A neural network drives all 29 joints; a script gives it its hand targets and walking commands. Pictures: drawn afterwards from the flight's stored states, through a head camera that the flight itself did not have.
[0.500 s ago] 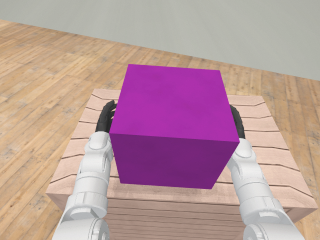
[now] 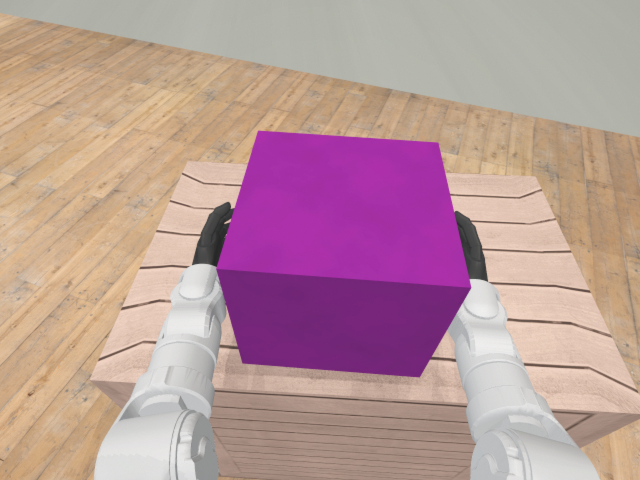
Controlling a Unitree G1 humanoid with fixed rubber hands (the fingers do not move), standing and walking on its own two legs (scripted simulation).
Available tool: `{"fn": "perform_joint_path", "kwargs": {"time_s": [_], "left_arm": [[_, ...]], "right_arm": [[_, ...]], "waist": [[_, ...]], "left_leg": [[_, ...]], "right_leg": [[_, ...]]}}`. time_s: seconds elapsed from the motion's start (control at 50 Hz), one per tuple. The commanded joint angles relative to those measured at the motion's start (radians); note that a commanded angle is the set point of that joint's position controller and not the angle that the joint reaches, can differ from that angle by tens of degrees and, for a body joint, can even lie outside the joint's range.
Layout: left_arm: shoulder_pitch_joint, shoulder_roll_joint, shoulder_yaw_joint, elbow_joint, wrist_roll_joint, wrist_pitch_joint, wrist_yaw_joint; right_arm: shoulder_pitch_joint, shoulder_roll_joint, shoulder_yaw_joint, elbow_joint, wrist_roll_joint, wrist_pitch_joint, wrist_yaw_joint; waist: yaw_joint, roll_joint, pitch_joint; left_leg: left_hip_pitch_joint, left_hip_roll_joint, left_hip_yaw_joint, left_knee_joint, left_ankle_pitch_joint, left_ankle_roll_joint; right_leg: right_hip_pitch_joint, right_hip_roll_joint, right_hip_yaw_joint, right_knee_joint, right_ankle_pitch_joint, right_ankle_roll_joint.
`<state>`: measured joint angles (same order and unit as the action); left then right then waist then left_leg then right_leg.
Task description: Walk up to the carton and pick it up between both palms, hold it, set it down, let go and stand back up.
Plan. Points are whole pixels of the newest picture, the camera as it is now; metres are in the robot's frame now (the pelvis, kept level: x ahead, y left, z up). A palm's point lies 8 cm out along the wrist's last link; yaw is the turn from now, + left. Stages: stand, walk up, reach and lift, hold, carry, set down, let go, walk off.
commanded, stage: set down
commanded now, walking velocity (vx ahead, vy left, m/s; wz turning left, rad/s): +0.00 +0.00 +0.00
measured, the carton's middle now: (339, 254) +0.42 +0.00 +0.06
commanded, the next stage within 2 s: none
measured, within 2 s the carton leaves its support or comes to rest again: rests again in 0.96 s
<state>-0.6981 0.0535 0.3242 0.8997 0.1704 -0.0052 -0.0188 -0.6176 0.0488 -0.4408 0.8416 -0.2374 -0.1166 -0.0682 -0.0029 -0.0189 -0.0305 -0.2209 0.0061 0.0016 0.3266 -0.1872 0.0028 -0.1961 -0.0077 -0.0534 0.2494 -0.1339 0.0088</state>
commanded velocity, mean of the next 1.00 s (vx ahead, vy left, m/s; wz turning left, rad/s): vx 0.00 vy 0.00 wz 0.00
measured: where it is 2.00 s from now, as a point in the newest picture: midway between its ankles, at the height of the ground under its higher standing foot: outside the picture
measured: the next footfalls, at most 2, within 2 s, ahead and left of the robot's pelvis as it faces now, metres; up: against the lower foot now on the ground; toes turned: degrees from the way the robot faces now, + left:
none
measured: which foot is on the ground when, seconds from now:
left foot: down 0.00-1.00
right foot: down 0.00-1.00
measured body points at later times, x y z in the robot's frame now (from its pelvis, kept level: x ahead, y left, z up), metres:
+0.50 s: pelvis +0.01 +0.00 +0.00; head +0.06 +0.01 +0.44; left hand +0.41 +0.16 +0.02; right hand +0.40 -0.17 +0.03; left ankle -0.02 +0.11 -0.75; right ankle -0.01 -0.12 -0.75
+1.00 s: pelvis -0.01 +0.00 -0.01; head +0.04 +0.01 +0.44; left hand +0.40 +0.17 +0.02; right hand +0.39 -0.17 +0.03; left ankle -0.02 +0.11 -0.75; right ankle -0.01 -0.12 -0.75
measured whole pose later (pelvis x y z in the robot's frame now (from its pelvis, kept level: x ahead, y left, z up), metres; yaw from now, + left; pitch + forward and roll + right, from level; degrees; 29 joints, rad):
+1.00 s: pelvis -0.01 +0.00 -0.01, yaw -1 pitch +12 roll -1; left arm -0.76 0.12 0.25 1.28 0.05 -0.34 0.03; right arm -0.68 0.00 -0.38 1.04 -0.20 -0.27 -0.09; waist 0.00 0.00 -0.10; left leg -0.42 0.01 0.02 0.42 -0.20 0.01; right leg -0.41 0.00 -0.03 0.35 -0.14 0.01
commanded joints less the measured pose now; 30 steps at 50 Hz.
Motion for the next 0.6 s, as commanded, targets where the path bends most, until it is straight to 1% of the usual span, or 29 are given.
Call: {"fn": "perform_joint_path", "kwargs": {"time_s": [0.0, 0.08, 0.18, 0.34, 0.44, 0.52, 0.58], "left_arm": [[-0.709, -0.582, -0.333, -0.156, -0.011, -0.091, -0.094], [-0.680, -0.588, -0.346, -0.146, -0.013, -0.110, -0.087], [-0.670, -0.600, -0.375, -0.150, -0.027, -0.150, -0.073], [-0.687, -0.621, -0.428, -0.132, -0.052, -0.246, -0.054], [-0.710, -0.633, -0.449, -0.100, -0.069, -0.302, -0.054], [-0.735, -0.637, -0.453, -0.066, -0.082, -0.339, -0.060], [-0.757, -0.621, -0.458, -0.047, -0.097, -0.359, -0.069]], "right_arm": [[-0.687, 0.509, 0.386, -0.146, -0.015, -0.113, 0.139], [-0.662, 0.513, 0.410, -0.131, -0.004, -0.124, 0.137], [-0.643, 0.536, 0.453, -0.133, 0.006, -0.144, 0.134], [-0.610, 0.589, 0.525, -0.131, 0.020, -0.173, 0.122], [-0.601, 0.613, 0.556, -0.120, 0.030, -0.180, 0.116], [-0.600, 0.625, 0.568, -0.103, 0.035, -0.179, 0.113], [-0.602, 0.623, 0.570, -0.092, 0.035, -0.175, 0.120]], "waist": [[-0.018, 0.064, -0.680], [-0.015, 0.066, -0.669], [-0.012, 0.067, -0.701], [-0.021, 0.060, -0.771], [-0.036, 0.056, -0.791], [-0.048, 0.054, -0.791], [-0.051, 0.059, -0.793]], "left_leg": [[0.186, -0.011, 0.064, 0.044, 0.562, -0.095], [0.178, -0.008, 0.056, 0.059, 0.613, -0.098], [0.146, -0.007, 0.047, 0.075, 0.658, -0.097], [0.065, -0.009, 0.025, 0.088, 0.652, -0.087], [0.027, -0.010, 0.010, 0.089, 0.615, -0.082], [0.006, -0.010, 0.001, 0.085, 0.574, -0.079], [0.011, -0.009, -0.001, 0.085, 0.563, -0.082]], "right_leg": [[0.304, 0.043, -0.042, 0.074, 0.461, 0.007], [0.297, 0.046, -0.038, 0.080, 0.488, 0.003], [0.308, 0.043, -0.028, 0.101, 0.555, 0.002], [0.335, 0.027, -0.007, 0.140, 0.649, 0.006], [0.332, 0.020, 0.005, 0.153, 0.652, 0.007], [0.321, 0.016, 0.013, 0.156, 0.625, 0.006], [0.308, 0.015, 0.016, 0.159, 0.602, 0.004]]}}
